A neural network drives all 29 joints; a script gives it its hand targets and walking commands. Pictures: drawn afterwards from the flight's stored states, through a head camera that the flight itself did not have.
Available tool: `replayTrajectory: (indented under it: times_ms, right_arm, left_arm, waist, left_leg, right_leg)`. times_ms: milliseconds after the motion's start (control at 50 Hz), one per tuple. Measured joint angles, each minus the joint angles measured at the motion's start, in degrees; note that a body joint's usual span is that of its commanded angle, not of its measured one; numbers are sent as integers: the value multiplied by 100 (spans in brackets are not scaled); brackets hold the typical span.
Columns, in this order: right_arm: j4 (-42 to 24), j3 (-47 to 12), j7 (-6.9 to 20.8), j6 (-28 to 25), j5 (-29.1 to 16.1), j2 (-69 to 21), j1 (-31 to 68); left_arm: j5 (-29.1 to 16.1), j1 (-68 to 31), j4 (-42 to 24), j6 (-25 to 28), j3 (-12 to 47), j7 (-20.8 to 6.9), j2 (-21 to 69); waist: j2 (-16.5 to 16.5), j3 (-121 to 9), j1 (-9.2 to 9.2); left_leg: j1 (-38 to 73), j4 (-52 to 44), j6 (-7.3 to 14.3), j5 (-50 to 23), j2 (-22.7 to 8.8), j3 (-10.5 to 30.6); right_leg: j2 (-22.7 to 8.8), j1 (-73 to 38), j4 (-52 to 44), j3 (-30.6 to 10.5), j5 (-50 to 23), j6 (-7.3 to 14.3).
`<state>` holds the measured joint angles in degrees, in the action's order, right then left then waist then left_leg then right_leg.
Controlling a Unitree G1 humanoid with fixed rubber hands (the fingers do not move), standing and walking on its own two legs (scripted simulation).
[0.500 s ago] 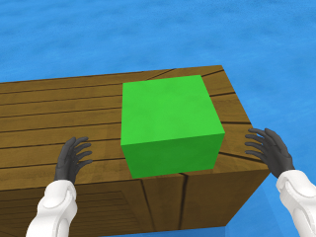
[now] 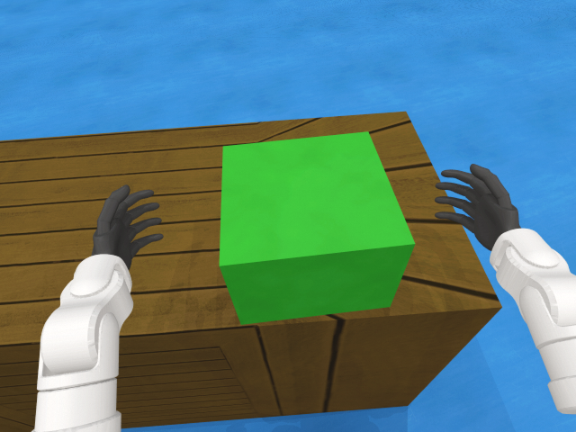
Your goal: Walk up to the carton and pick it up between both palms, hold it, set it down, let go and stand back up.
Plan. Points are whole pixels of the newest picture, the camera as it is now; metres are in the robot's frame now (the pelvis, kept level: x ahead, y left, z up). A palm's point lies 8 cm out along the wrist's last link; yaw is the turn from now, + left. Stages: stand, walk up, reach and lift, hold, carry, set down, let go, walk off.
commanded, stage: reach and lift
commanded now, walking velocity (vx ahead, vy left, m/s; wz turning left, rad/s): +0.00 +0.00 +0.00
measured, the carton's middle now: (306, 226) +0.43 +0.01 +0.02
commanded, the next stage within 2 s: none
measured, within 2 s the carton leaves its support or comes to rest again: neither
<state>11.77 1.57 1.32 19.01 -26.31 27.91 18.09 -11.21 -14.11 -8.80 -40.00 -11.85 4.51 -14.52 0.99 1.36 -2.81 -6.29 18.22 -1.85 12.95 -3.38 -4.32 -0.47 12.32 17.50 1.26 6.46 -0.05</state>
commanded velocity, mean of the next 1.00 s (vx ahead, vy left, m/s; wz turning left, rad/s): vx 0.00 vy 0.00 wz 0.00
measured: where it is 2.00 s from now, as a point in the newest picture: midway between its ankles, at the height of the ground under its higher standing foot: outside the picture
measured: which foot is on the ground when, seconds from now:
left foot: down 0.00-1.00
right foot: down 0.00-1.00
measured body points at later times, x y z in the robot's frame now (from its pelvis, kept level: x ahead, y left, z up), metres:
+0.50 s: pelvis +0.00 +0.00 +0.00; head +0.04 +0.00 +0.45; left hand +0.38 +0.26 +0.16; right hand +0.45 -0.21 +0.15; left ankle -0.04 +0.13 -0.75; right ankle +0.03 -0.12 -0.75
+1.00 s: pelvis +0.00 +0.00 +0.00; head +0.05 +0.00 +0.45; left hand +0.41 +0.26 +0.12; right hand +0.48 -0.19 +0.13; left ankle -0.04 +0.13 -0.75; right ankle +0.03 -0.12 -0.75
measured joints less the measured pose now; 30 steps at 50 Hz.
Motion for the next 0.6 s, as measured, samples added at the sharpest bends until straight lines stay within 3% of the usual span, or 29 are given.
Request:
replayTrajectory:
  times_ms: [300, 600]
  right_arm:
    - [1270, -134, 1, 69, -32, 143, 1470]
    - [2650, -218, 35, -1, 40, 150, 2792]
  left_arm:
    - [62, -1314, 1046, -137, -47, -9, -235]
    - [-3, -2481, 2444, 171, 166, 14, -488]
  waist:
    - [20, -92, -3]
    - [36, -360, -16]
  left_leg:
    - [-361, 159, -17, 25, -17, 129]
    - [-804, 294, -32, 29, -24, 288]
  right_leg:
    - [1, 231, -11, 118, -24, 3]
    - [-4, 535, -39, 265, -53, 6]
